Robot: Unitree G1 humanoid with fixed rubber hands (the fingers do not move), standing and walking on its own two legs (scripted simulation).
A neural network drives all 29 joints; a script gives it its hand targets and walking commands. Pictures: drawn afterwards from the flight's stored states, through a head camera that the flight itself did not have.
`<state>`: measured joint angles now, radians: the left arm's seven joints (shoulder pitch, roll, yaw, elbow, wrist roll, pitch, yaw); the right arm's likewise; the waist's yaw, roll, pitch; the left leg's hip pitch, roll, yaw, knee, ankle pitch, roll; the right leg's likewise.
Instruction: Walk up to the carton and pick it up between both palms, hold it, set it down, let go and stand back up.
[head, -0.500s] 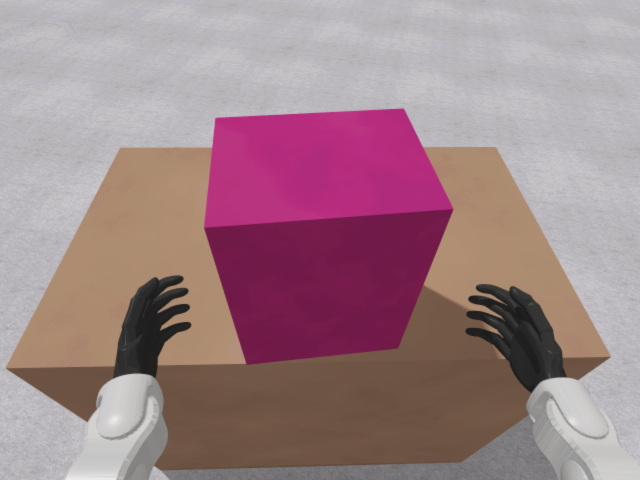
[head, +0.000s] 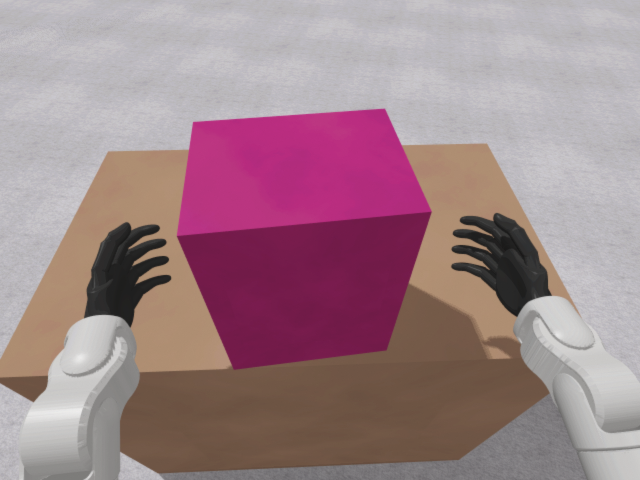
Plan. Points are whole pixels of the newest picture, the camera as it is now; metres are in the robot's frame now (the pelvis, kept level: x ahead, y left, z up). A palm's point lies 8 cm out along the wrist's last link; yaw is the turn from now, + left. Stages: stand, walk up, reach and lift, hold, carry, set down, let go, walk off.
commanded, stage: reach and lift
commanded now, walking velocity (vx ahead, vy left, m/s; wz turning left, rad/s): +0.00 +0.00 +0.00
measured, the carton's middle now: (302, 251) +0.36 +0.06 +0.09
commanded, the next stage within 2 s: none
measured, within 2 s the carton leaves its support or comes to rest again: neither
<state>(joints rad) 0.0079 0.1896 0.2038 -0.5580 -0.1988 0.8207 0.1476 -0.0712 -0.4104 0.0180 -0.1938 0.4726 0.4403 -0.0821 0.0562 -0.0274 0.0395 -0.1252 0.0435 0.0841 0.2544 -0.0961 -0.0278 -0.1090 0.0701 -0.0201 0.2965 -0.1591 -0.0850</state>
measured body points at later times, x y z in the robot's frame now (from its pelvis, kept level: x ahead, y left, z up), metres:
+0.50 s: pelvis -0.01 +0.01 +0.00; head -0.02 +0.02 +0.45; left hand +0.29 +0.27 +0.18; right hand +0.38 -0.15 +0.19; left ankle +0.03 +0.14 -0.75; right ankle +0.00 -0.06 -0.75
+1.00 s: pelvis +0.00 +0.02 +0.00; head -0.01 +0.02 +0.45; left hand +0.34 +0.28 +0.24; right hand +0.43 -0.15 +0.24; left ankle +0.02 +0.14 -0.75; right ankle +0.00 -0.06 -0.75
